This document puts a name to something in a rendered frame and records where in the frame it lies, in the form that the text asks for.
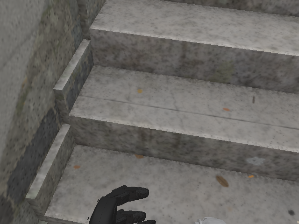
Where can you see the left robot hand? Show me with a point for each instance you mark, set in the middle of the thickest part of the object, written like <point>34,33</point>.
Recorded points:
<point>106,212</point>

